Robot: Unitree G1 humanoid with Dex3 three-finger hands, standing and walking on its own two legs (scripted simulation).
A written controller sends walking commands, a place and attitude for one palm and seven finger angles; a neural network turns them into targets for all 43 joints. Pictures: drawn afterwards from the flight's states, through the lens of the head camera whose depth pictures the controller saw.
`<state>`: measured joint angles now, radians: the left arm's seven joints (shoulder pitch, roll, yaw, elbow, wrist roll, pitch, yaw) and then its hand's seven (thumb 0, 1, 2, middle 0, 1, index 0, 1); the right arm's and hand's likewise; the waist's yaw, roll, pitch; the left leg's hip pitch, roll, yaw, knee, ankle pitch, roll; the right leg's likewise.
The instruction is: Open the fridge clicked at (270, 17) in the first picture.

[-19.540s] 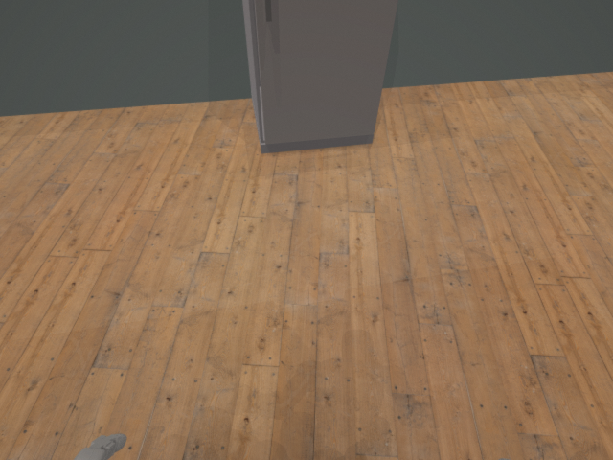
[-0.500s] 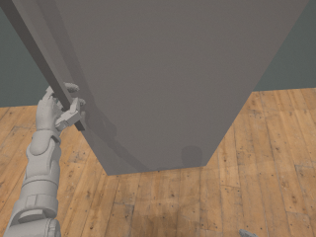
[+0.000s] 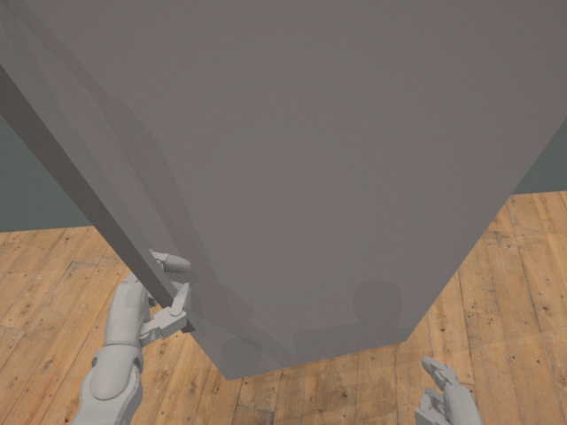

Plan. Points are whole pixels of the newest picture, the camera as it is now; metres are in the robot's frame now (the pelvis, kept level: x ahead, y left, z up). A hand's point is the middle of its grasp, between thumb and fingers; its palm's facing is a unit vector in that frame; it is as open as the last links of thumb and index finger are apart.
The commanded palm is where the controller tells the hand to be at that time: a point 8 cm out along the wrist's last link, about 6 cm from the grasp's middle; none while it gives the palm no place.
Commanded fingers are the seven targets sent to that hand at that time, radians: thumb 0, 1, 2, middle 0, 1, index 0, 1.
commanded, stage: walk backward, drawing the door open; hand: left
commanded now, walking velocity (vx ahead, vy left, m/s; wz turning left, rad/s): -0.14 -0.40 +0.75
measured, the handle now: (129, 228) +0.30 +0.18 +0.17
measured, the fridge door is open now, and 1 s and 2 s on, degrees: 8 26 69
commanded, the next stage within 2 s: none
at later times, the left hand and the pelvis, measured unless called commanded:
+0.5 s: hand (188, 338) +0.22 +0.13 +0.04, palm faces +0.35 -0.91 -0.21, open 5.5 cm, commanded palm +0.17 +0.17 +0.04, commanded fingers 0.00 0.90 0.90 -0.45 -1.40 -0.45 -1.40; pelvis +0.03 -0.06 -0.01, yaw +20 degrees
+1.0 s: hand out of the picture +0.13 +0.07 +0.04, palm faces +0.76 -0.58 -0.30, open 6.0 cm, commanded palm +0.06 +0.07 +0.02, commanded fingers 0.00 0.90 0.90 -0.45 -1.40 -0.45 -1.40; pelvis +0.04 -0.25 -0.05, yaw +39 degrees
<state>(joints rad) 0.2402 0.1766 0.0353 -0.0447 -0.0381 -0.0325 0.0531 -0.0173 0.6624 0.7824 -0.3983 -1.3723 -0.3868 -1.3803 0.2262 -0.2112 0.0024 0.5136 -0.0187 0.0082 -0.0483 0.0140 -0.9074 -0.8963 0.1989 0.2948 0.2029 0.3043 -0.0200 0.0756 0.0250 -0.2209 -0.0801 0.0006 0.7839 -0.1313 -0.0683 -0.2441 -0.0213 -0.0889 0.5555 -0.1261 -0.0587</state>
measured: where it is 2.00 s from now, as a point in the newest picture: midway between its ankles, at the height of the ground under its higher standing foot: outside the picture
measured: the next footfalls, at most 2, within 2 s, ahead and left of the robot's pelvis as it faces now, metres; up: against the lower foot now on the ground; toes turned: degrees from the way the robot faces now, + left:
left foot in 0.20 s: +0.20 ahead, +0.16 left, +0.00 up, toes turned -2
right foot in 0.32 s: +0.05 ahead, -0.08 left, +0.00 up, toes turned +10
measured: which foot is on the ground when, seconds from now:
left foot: down 0.00-0.00, up 0.02-0.18, down 0.20-0.34, up 0.36-0.56, down 0.58-0.80, up 0.82-0.98, down 1.00-1.00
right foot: down 0.00-0.18, up 0.20-0.30, down 0.32-0.58, up 0.60-0.78, down 0.80-0.96, up 0.98-1.00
